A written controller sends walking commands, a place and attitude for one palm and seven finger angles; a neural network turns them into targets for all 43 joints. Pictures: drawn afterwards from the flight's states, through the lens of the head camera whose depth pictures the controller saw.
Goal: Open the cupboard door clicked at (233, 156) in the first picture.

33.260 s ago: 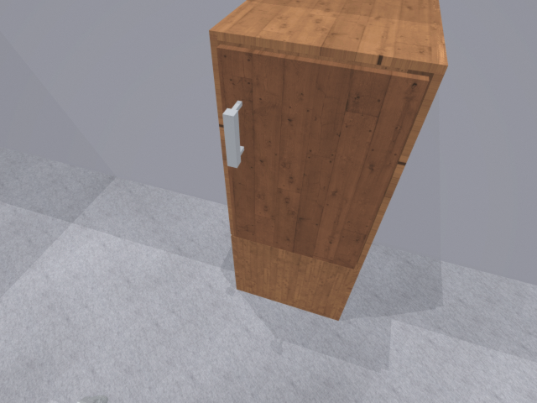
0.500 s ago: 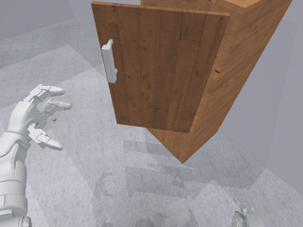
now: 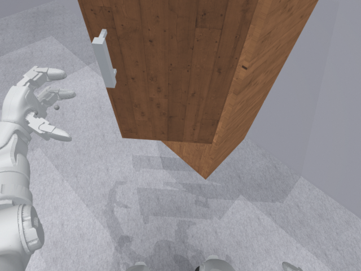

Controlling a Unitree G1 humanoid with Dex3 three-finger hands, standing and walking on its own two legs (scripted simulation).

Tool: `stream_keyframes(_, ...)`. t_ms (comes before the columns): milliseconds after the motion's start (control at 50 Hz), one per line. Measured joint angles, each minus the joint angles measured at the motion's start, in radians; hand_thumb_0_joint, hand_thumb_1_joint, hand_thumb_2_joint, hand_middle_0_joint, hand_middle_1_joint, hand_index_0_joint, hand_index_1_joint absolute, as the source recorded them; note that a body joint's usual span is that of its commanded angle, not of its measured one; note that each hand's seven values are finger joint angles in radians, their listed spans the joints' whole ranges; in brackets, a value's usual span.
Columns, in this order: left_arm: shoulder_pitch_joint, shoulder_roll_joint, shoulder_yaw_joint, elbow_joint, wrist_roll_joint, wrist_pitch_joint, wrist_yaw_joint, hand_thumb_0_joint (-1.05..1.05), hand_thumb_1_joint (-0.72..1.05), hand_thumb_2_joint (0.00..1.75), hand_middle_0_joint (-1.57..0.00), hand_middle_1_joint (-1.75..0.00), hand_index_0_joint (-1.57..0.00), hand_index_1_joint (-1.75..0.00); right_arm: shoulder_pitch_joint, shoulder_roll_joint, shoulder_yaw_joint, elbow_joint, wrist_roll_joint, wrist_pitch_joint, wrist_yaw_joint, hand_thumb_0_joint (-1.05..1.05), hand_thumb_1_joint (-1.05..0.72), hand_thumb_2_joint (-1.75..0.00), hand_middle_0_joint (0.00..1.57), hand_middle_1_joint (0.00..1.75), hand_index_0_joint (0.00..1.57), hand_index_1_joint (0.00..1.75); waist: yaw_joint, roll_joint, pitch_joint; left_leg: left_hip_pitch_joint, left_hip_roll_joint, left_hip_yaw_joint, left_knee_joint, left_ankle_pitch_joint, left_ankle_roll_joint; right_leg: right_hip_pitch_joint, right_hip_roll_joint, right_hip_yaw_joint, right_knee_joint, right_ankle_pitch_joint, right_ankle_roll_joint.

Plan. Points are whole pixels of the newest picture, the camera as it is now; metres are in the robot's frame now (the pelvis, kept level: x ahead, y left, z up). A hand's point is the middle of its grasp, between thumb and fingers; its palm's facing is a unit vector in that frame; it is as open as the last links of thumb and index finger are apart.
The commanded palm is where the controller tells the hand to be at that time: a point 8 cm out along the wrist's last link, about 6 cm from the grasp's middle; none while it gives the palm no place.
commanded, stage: move the hooked fingers beside the handle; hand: left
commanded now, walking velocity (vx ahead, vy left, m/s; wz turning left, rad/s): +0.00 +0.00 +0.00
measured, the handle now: (107, 59) +0.61 +0.19 +0.09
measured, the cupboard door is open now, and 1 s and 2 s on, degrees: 41 41 41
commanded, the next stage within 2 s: slide the fingers in behind the handle in 1.90 s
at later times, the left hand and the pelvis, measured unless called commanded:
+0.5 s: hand (63, 82) +0.50 +0.26 +0.11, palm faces -0.09 -1.00 +0.00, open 14.0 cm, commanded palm +0.50 +0.31 +0.10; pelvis +0.00 +0.01 -0.01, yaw -1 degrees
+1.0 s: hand (75, 65) +0.58 +0.26 +0.09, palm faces -0.09 -1.00 +0.01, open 14.0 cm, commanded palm +0.56 +0.30 +0.09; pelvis +0.02 +0.02 -0.02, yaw -3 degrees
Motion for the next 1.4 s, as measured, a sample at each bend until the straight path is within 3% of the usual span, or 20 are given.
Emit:
stream_keyframes(240, -0.131, 0.084, 0.037, 0.139, 0.034, -0.018, -0.018, -0.01, -0.5, 0.3, -0.3, -1.2, -0.3, -1.2, 0.026, -0.008, -0.003, 0.0, -0.006, 0.062, 0.009, 0.01, -0.9, -0.9, 0.2, 0.3, 0.21, 0.3, -0.036, -0.003, -0.006, -0.072, 0.009, 0.003, 0.033, -0.013, 0.004, -0.068, 0.008, 0.004, 0.018, -0.002, 0.003)
stream_keyframes(500, -0.281, 0.157, 0.026, 0.232, 0.086, -0.006, -0.001, -0.01, -0.51, 0.3, -0.3, -1.2, -0.3, -1.2, 0.046, -0.005, 0.007, 0.003, -0.019, 0.105, 0.015, 0.01, -0.9, -0.9, 0.2, 0.3, 0.21, 0.3, -0.08, -0.002, -0.006, -0.153, 0.011, -0.006, 0.073, -0.026, 0.012, -0.133, 0.01, -0.003, 0.03, -0.001, 0.011)
stream_keyframes(880, -0.504, 0.313, 0.063, 0.35, 0.189, 0.04, 0.038, -0.01, -0.5, 0.3, -0.3, -1.2, -0.3, -1.2, 0.104, 0.005, 0.037, -0.017, -0.047, 0.15, 0.025, 0.0, -0.9, -0.9, 0.2, 0.3, 0.21, 0.3, -0.173, 0.016, 0.002, -0.292, 0.028, -0.008, 0.137, -0.059, 0.025, -0.256, 0.026, -0.002, 0.049, -0.004, 0.024)
stream_keyframes(1100, -0.384, 0.262, 0.107, 0.231, 0.164, 0.044, 0.036, -0.01, -0.5, 0.3, -0.3, -1.2, -0.3, -1.2, 0.142, 0.024, 0.021, -0.023, -0.053, 0.192, 0.056, 0.0, -0.9, -0.9, 0.2, 0.3, 0.21, 0.3, -0.156, 0.021, -0.016, -0.268, 0.037, 0.0, 0.117, -0.075, 0.024, -0.235, 0.037, 0.008, 0.023, -0.012, 0.026)
stream_keyframes(1400, -0.306, 0.161, 0.045, 0.193, 0.123, 0.03, 0.06, -0.01, -0.5, 0.3, -0.3, -1.2, -0.3, -1.2, 0.065, 0.015, 0.003, -0.042, -0.043, 0.196, 0.063, 0.0, -0.9, -0.9, 0.2, 0.3, 0.21, 0.3, -0.108, 0.023, -0.037, -0.187, 0.03, -0.02, 0.089, -0.078, 0.015, -0.151, 0.034, -0.007, 0.007, -0.028, 0.02)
